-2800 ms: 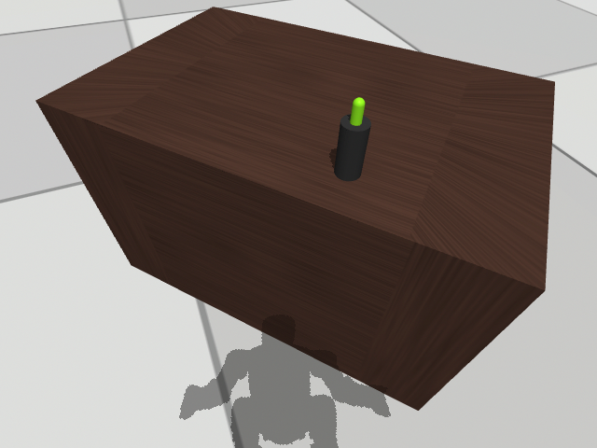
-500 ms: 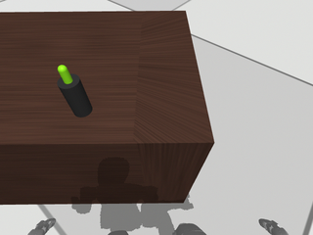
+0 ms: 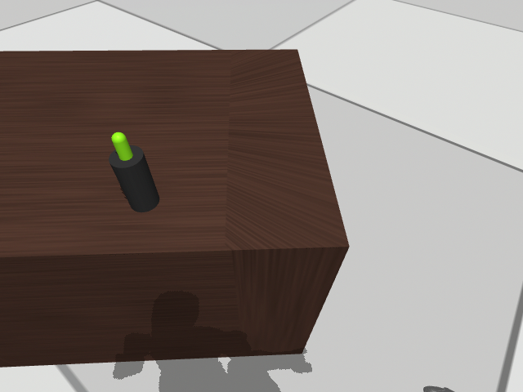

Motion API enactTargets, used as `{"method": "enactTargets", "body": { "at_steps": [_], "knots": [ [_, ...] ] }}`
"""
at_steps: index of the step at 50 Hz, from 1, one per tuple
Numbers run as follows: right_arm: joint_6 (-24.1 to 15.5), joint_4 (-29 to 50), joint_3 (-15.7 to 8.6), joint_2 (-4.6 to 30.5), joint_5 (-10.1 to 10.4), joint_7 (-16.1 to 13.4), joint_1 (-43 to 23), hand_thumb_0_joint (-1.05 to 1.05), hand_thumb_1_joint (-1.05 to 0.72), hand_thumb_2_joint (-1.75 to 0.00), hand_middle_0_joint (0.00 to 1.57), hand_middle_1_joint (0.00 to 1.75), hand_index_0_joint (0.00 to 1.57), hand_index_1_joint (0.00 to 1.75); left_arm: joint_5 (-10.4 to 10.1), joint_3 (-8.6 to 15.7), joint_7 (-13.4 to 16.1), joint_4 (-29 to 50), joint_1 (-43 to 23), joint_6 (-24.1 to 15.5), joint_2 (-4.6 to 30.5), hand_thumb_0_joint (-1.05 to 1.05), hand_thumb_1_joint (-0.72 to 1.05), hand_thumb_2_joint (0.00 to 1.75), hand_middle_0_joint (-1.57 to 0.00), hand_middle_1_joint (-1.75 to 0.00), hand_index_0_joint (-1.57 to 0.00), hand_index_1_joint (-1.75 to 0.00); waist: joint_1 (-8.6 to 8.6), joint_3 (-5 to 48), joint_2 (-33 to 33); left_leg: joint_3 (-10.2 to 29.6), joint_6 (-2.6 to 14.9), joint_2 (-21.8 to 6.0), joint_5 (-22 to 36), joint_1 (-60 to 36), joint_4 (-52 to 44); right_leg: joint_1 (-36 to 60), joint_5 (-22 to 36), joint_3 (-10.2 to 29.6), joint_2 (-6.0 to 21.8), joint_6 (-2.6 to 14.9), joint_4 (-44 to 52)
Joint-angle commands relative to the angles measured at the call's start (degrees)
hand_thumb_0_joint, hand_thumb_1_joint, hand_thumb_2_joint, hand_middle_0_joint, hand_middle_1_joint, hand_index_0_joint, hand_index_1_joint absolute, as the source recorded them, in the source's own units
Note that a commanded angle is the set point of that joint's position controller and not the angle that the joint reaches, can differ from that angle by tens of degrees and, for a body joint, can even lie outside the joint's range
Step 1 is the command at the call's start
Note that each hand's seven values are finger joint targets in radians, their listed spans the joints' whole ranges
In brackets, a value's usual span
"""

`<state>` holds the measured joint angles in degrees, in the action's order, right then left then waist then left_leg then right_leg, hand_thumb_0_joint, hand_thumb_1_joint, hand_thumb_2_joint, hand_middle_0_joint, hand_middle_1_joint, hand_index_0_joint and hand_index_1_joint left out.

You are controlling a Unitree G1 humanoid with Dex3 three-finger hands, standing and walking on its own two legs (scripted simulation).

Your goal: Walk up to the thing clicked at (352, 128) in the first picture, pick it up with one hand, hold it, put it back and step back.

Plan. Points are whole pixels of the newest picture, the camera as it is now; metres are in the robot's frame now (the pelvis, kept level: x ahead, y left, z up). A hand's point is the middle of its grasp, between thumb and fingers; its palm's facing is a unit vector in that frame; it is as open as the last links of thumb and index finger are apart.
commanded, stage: walk up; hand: left
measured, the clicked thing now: (132, 171) +0.47 +0.23 +0.06
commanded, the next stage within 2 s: stand in 0.74 s
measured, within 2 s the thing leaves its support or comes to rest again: neither
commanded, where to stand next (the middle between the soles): +0.05 +0.00 m, yaw +2 degrees
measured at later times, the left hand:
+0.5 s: hand out of the picture +0.09 +0.25 -0.15, palm faces -0.05 -0.94 -0.34, open 7.4 cm
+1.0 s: hand out of the picture +0.12 +0.26 -0.15, palm faces -0.06 -0.94 -0.34, open 7.4 cm
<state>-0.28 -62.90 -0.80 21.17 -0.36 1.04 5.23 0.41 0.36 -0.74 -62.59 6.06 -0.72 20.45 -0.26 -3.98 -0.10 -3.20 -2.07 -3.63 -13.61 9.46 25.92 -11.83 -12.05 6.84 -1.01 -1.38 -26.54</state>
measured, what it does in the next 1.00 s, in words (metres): stands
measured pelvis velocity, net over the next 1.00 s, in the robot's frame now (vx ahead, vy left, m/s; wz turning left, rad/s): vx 0.01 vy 0.01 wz -0.01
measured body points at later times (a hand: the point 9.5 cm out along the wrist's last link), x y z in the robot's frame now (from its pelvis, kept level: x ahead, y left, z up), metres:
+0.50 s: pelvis +0.01 +0.00 +0.00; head +0.02 +0.00 +0.45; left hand +0.10 +0.30 -0.13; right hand +0.09 -0.30 -0.13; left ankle +0.01 +0.14 -0.74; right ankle +0.03 -0.14 -0.74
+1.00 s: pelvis +0.01 +0.01 +0.01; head +0.02 +0.01 +0.46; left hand +0.12 +0.31 -0.12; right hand +0.08 -0.30 -0.12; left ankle +0.01 +0.14 -0.74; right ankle +0.03 -0.14 -0.74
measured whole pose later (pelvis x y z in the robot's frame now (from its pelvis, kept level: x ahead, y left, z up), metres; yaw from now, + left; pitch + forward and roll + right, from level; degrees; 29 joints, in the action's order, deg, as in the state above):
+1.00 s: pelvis +0.01 +0.01 +0.01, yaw +0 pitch -3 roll +0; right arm 0.5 -65.1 -1.6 19.9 -0.6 0.9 5.7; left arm 0.8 -0.3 -0.1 -63.3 4.7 -0.8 20.3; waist -1.6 -3.2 0.7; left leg -3.9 -1.6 -2.9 -11.9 5.2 20.1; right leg -7.7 -10.2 7.3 -0.1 -2.1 -20.5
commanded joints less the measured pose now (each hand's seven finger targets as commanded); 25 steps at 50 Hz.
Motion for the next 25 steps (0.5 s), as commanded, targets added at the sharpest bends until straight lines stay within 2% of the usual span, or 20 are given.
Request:
{"method": "enactTargets", "body": {
  "at_steps": [1, 3, 7, 22, 25],
  "knots": [
    [-1.62, 3.0, -2.61, 11.94, 0.12, -0.8, -3.25, 0.0, -0.9, -0.9, 0.2, 0.3, 0.2, 0.3, -0.39, 2.68, 0.77, 2.75, -4.01, -1.13, 12.23, 0.0, 0.9, 0.9, -0.2, -0.3, -0.2, -0.3, -0.12, 5.43, 1.42, 4.75, 3.56, -4.19, 0.35, -3.87, -7.35, -0.69, 6.95, 4.72, 5.74, 3.57, 6.55],
    [-1.7, 2.68, -2.67, 12.15, -0.01, -0.81, -3.51, 0.0, -0.9, -0.9, 0.2, 0.3, 0.2, 0.3, -0.48, 2.48, 0.79, 2.42, -3.53, -1.04, 11.88, 0.0, 0.9, 0.9, -0.2, -0.3, -0.2, -0.3, 0.07, 6.22, -0.13, 4.8, 3.67, -4.75, 2.04, -4.72, -8.36, 0.13, 9.03, 3.81, 5.48, 3.21, 6.1],
    [-1.59, 2.54, -2.83, 12.19, 0.06, -0.86, -4.4, 0.0, -0.9, -0.9, 0.2, 0.3, 0.2, 0.3, -0.36, 2.54, 0.83, 1.43, -3.35, -0.7, 11.86, 0.0, 0.9, 0.9, -0.2, -0.3, -0.2, -0.3, 0.41, 5.14, -0.65, 4.65, 3.98, -5.15, 1.17, -3.47, -9.64, 1.18, 9.41, 2.68, 5.12, 2.61, 5.85],
    [-0.98, 2.25, -3.54, 11.84, 0.12, -0.88, -3.85, 0.0, -0.9, -0.9, 0.2, 0.3, 0.2, 0.3, 0.04, 2.53, 1.15, 1.42, -3.86, -0.7, 11.92, 0.0, 0.9, 0.9, -0.2, -0.3, -0.2, -0.3, -0.59, 5.4, -0.14, 3.2, 3.8, -4.75, 1.87, -5.49, -8.95, 0.27, 11.41, 3.33, 5.47, 2.76, 6.23],
    [-0.85, 2.69, -3.44, 11.24, 0.15, -0.83, -3.85, 0.0, -0.9, -0.9, 0.2, 0.3, 0.2, 0.3, 0.1, 2.59, 1.21, 1.67, -3.39, -0.86, 12.22, 0.0, 0.9, 0.9, -0.2, -0.3, -0.2, -0.3, -0.49, 5.71, 1.58, 2.18, 3.69, -4.14, 3.53, -7.16, -7.27, -1.0, 11.79, 4.34, 5.87, 2.86, 7.13]
  ]
}}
